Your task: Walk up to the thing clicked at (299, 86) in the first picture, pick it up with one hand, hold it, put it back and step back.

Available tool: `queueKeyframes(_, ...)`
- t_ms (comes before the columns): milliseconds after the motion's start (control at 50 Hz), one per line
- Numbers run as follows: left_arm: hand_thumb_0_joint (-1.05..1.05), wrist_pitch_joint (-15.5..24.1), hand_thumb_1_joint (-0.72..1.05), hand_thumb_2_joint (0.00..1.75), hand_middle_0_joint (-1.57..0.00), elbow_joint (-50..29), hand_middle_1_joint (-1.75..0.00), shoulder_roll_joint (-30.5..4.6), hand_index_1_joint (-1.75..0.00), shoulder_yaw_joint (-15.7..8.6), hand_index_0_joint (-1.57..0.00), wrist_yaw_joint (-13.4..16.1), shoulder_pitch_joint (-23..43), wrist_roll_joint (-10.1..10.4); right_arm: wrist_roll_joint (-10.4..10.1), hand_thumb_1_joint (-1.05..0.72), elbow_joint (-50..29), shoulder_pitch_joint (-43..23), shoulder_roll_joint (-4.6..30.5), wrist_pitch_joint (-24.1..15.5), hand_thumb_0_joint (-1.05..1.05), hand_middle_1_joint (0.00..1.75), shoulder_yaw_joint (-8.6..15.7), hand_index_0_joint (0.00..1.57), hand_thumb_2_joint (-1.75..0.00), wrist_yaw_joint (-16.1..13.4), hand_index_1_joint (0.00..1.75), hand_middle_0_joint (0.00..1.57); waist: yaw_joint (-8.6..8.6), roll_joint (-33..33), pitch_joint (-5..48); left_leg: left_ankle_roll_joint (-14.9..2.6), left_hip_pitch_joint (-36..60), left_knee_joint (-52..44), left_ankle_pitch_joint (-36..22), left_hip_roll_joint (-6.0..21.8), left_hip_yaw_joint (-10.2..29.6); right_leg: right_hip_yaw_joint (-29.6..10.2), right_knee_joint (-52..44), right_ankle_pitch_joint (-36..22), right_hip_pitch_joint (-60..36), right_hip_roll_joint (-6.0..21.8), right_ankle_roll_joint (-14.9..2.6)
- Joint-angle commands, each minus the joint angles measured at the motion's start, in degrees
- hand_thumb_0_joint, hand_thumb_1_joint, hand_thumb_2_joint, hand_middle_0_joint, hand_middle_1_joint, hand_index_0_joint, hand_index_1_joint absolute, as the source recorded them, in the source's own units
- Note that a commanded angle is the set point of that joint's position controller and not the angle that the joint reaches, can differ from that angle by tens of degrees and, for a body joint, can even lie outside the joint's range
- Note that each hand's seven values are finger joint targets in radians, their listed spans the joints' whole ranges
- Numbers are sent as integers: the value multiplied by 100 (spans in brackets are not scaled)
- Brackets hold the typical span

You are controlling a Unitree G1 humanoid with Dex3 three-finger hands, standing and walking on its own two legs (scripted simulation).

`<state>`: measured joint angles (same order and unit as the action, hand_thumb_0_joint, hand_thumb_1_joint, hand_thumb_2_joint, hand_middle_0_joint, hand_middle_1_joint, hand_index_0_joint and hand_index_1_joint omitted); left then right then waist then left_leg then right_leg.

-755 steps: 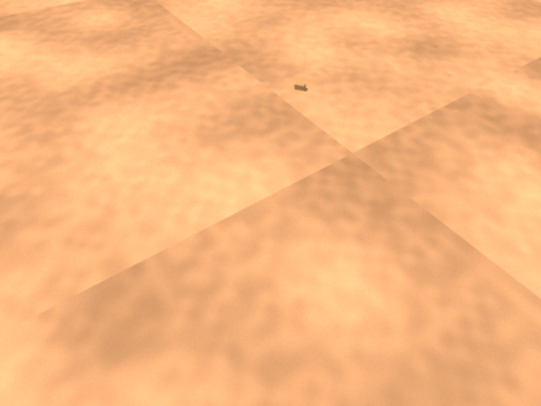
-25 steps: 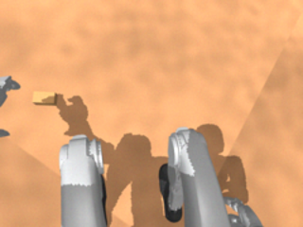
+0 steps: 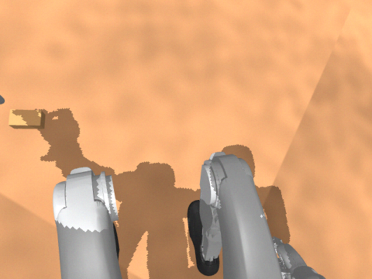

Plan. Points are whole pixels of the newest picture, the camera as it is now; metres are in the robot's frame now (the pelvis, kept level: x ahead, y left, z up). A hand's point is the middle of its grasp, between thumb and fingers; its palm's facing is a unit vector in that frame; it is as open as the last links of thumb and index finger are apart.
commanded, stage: rise first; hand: left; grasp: from above
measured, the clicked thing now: (27, 119) +0.48 +0.34 -0.30
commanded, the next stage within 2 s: approach in 1.94 s
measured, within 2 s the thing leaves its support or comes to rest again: neither
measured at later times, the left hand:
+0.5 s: hand out of the picture +0.42 +0.38 -0.17, palm faces -0.46 -0.07 -0.88, open 12.9 cm
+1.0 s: hand out of the picture +0.43 +0.37 -0.18, palm faces -0.44 -0.08 -0.90, open 12.8 cm
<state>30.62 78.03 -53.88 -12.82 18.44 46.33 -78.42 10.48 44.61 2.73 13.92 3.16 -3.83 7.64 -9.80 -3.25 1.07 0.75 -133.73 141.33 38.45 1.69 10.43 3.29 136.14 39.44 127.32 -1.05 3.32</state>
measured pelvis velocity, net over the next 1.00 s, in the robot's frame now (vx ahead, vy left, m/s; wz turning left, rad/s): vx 0.01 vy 0.00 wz -0.03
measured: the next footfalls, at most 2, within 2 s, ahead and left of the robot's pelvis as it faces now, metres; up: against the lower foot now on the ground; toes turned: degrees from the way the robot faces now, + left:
none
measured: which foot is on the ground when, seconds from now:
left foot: down 0.00-1.00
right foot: down 0.00-1.00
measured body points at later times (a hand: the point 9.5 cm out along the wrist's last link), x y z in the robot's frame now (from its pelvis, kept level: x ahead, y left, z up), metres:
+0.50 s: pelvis +0.01 +0.00 -0.01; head +0.24 +0.10 +0.36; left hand +0.44 +0.38 -0.12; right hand +0.09 -0.28 -0.11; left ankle +0.08 +0.13 -0.28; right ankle +0.10 -0.13 -0.28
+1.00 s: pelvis +0.01 +0.00 -0.01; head +0.25 +0.11 +0.35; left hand +0.45 +0.37 -0.13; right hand +0.09 -0.27 -0.11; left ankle +0.08 +0.13 -0.28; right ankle +0.10 -0.13 -0.28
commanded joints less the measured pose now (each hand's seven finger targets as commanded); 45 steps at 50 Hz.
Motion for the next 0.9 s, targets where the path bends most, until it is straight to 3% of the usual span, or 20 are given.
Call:
queueKeyframes(0,0,63,-27,80,-29,-684,-72,-1909,-72,-305,-28,304,1549,105,45,-89,-109,903,1577,19,0,30,438,20,-90,-89,30,20,48,1957,3599,-204,3136,-1441,-734,-95,-598,603,-1305,-786,-1119,-207,-499)
queueKeyframes(40,0,49,-27,80,-27,-547,-74,-1946,-74,-344,-27,385,1506,84,48,-89,-109,881,1503,18,0,30,353,20,-90,-79,30,20,45,1967,3585,-206,3094,-1412,-714,-95,-584,625,-1271,-782,-1116,-217,-499)
queueKeyframes(140,0,-44,-26,79,-28,-566,-75,-2035,-75,-419,-29,540,1510,21,101,-90,-115,941,1654,-33,0,30,449,20,-90,-91,30,20,75,2051,3630,-198,3264,-1354,-946,-89,-591,640,-1193,-941,-1105,-204,-488)
queueKeyframes(200,0,-93,-27,79,-27,-551,-77,-1973,-76,-332,-28,566,1662,16,156,-90,-93,972,1669,-41,0,30,437,20,-90,-73,30,20,-8,2077,3715,-205,3280,-1289,-1088,-85,-593,678,-1154,-1079,-1147,-209,-463)
queueKeyframes(400,0,-202,-29,80,-25,-476,-80,-2028,-79,-342,-26,471,1608,131,199,-90,-119,1030,1680,-85,0,30,398,20,-90,-48,30,20,-28,2128,3643,-190,3192,-1271,-1055,-84,-588,691,-1114,-1078,-1157,-202,-483)
queueKeyframes(420,0,-177,-37,88,-24,-565,-77,-2019,-80,-306,-22,466,1635,135,209,-91,-139,1009,1667,-86,0,30,391,20,-90,-49,30,20,-33,2176,3589,-188,3120,-1283,-979,-96,-608,670,-1173,-1024,-1215,-205,-486)
queueKeyframes(500,0,-146,-30,82,-26,-467,-79,-2052,-79,-297,-26,474,1671,148,235,-90,-125,998,1702,-83,0,30,348,20,-90,-46,30,20,-92,1989,3611,-222,3024,-1148,-1023,-101,-602,657,-1180,-1107,-1305,-208,-458)
queueKeyframes(760,0,-125,-30,82,-27,-279,-80,-2102,-79,-241,-27,643,1848,20,298,-90,-91,997,1727,-98,0,30,252,20,-90,-42,30,20,-175,2066,3606,-210,3040,-1113,-1035,-87,-570,681,-1156,-1130,-1286,-239,-460)
queueKeyframes(820,0,-155,-31,83,-26,-302,-81,-2183,-80,-330,-26,727,1833,3,309,-91,-86,1001,1739,-113,0,30,236,20,-90,-42,30,20,-125,2141,3672,-206,3136,-1109,-1098,-87,-562,696,-1119,-1160,-1279,-237,-459)
queueKeyframes(880,0,-214,-31,82,-27,-251,-81,-2133,-80,-232,-27,745,1916,-57,316,-91,-80,1008,1720,-116,0,30,212,20,-90,-36,30,20,-166,2255,3666,-191,3162,-1131,-1148,-78,-566,717,-1085,-1205,-1242,-254,-470)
